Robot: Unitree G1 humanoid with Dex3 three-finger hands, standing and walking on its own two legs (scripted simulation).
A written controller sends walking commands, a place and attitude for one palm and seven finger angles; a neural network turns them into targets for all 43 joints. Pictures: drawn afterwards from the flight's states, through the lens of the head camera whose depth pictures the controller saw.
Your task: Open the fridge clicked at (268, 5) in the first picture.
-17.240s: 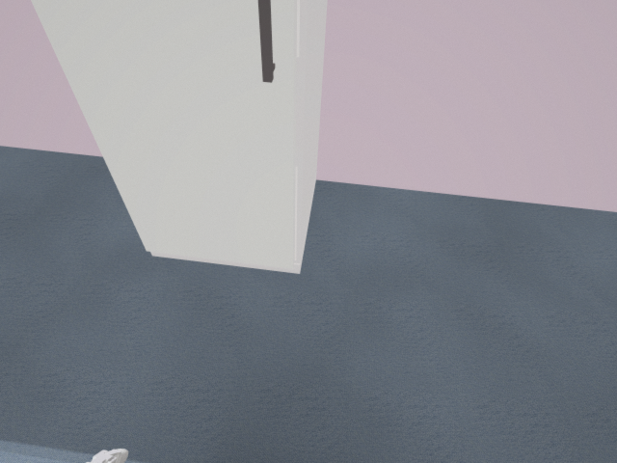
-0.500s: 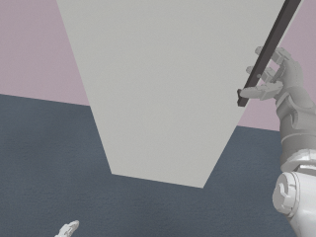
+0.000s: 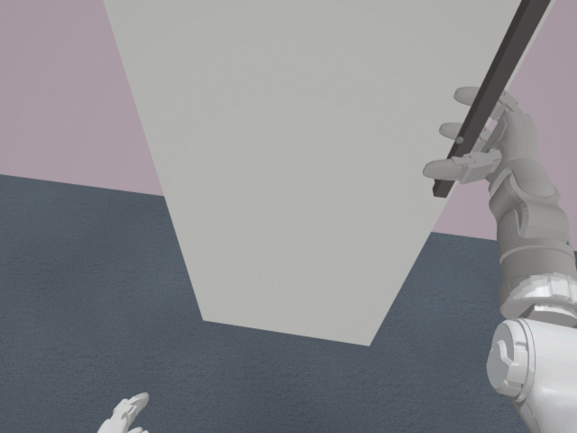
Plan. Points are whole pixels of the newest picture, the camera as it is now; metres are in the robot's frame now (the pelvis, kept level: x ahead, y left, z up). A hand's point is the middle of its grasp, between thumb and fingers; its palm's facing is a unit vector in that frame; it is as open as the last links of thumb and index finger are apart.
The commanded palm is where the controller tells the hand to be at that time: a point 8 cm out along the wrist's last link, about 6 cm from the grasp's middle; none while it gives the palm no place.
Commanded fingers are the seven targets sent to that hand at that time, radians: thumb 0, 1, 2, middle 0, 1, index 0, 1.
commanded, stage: slide the fingers in behind the handle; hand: right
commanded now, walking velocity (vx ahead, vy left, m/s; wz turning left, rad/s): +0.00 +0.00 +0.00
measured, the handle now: (486, 81) +0.51 -0.20 +0.27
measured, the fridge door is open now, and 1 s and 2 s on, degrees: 0 0 0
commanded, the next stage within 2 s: grip the handle and tug to test in 0.46 s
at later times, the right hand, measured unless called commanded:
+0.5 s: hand (458, 140) +0.45 -0.17 +0.21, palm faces +0.07 +1.00 +0.00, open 14.1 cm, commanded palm +0.43 -0.21 +0.21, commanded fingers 0.00 0.50 -0.30 0.30 1.20 0.30 1.20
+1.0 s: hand (458, 139) +0.46 -0.17 +0.21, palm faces +0.07 +1.00 +0.00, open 9.6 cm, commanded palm +0.43 -0.21 +0.21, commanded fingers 0.00 -0.57 -0.76 0.41 1.35 0.41 1.35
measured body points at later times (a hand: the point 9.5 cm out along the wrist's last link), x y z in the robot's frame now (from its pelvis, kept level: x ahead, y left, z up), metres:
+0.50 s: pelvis +0.01 +0.00 +0.00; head +0.01 +0.00 +0.45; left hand +0.12 +0.24 -0.11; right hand +0.44 -0.22 +0.22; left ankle +0.00 +0.12 -0.74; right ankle -0.01 -0.12 -0.74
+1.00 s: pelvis +0.00 +0.00 +0.00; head +0.01 +0.01 +0.45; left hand +0.10 +0.25 -0.11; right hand +0.45 -0.22 +0.21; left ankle +0.00 +0.12 -0.74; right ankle -0.01 -0.12 -0.74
